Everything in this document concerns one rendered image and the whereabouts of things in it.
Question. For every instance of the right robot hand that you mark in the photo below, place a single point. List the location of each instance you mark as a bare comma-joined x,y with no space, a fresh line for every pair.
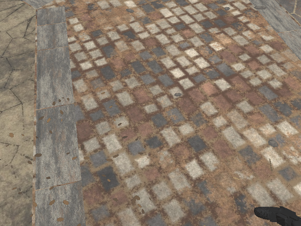
281,215

